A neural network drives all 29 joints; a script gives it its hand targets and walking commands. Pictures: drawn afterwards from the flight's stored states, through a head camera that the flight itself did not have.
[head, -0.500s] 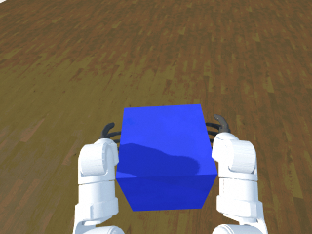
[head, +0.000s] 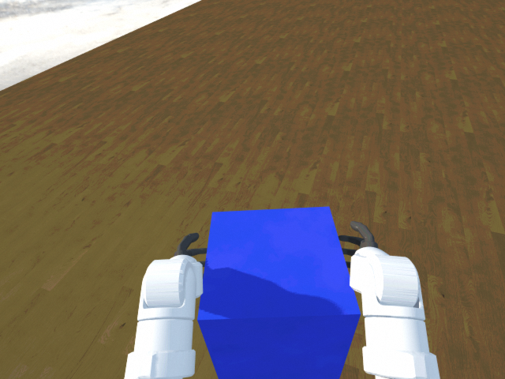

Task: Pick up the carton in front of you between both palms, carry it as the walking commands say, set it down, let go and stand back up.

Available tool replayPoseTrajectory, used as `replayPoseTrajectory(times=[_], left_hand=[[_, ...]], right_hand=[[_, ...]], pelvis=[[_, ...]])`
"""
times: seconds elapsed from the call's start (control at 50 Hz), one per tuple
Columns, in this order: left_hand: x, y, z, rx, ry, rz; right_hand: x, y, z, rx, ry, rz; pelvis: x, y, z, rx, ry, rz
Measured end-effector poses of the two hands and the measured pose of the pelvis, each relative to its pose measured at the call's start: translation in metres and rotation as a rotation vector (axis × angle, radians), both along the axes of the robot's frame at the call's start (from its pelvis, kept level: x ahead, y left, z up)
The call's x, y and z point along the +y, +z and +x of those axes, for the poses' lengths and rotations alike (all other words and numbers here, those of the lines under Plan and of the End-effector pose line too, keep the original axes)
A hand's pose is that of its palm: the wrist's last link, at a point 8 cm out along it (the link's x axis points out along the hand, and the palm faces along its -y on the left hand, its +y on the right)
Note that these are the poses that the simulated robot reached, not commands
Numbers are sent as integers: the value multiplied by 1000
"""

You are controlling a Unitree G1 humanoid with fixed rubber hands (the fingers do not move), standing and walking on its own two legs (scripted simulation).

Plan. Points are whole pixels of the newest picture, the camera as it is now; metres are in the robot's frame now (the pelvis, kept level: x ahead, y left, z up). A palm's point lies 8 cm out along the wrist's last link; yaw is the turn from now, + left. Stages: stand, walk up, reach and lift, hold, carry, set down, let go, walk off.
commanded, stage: carry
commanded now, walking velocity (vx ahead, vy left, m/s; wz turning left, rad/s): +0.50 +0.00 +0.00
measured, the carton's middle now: (274, 297) +0.28 +0.00 -0.03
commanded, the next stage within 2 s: none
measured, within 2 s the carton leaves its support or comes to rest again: neither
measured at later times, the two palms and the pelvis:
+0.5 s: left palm (193, 159) +0.55 +0.17 +0.08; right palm (322, 151) +0.54 -0.11 +0.10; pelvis +0.26 +0.04 +0.01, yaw -3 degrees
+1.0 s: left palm (227, 102) +0.84 +0.12 +0.08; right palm (323, 96) +0.86 -0.17 +0.08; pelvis +0.56 -0.02 +0.01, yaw -1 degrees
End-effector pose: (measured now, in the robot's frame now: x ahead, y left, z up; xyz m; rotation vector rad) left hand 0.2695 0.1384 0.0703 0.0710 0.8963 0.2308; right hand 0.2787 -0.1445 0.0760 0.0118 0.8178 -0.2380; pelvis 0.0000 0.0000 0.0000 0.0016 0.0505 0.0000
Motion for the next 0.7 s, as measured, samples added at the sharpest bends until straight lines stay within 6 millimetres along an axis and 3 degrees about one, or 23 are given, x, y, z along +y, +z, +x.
replayPoseTrajectory(times=[0.12,0.26,0.34,0.44,0.56,0.64,0.7], left_hand=[[3,13,54,-37,20,-3],[20,35,143,-139,11,-20],[35,27,198,-164,-2,-41],[34,15,248,-60,-25,-50],[24,19,316,-65,-36,-54],[13,22,369,-106,-27,-44],[1,17,411,-116,-15,-27]], right_hand=[[3,14,59,-37,20,-6],[20,39,141,-139,2,-18],[35,38,192,-163,-7,-47],[35,26,234,-58,-40,-51],[24,30,298,-64,-67,-39],[14,33,355,-104,-54,-33],[1,24,402,-113,-36,-23]], pelvis=[[0,12,51,13,-7,13],[20,7,134,19,-17,-2],[36,-6,184,15,-40,10],[44,4,233,26,-59,-11],[38,12,295,29,-55,-16],[25,8,347,25,-55,-9],[10,-3,393,16,-47,-2]])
